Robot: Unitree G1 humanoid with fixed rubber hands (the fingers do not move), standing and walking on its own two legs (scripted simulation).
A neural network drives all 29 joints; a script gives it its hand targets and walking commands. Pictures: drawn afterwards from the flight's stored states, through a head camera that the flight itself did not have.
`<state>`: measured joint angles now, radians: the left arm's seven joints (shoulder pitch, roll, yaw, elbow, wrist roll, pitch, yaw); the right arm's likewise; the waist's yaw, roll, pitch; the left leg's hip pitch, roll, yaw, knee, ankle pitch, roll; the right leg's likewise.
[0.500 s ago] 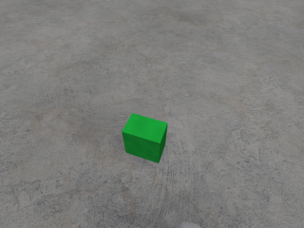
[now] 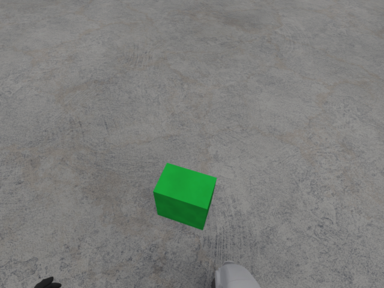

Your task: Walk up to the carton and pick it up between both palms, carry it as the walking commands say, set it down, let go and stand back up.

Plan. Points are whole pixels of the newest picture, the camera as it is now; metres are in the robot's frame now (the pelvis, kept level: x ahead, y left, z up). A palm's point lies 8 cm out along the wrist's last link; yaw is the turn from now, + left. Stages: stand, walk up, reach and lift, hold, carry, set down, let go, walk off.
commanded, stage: walk up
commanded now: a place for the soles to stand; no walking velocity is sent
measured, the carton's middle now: (185, 197) +0.60 -0.02 -0.62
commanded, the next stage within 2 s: none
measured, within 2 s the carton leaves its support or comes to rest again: neither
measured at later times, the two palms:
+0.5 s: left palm (42, 283) +0.17 +0.32 -0.12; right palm (331, 245) +0.20 -0.32 -0.09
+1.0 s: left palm (52, 264) +0.20 +0.29 -0.09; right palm (332, 241) +0.21 -0.33 -0.09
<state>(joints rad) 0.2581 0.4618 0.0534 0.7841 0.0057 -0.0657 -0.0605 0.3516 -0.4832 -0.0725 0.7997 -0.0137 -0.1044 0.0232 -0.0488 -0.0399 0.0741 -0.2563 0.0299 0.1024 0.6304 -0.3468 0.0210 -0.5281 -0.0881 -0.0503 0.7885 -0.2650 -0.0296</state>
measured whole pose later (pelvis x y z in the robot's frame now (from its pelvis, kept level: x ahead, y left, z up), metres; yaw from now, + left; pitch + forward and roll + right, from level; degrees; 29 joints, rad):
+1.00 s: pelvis +0.10 -0.02 +0.02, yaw +0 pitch -2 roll +0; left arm 0.05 0.40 -0.01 1.11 0.00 -0.01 -0.01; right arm 0.02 -0.39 0.00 1.15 0.00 -0.03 0.00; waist 0.00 -0.01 0.04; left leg -0.14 0.04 0.07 0.37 -0.19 -0.02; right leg -0.19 -0.02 -0.03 0.39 -0.18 0.00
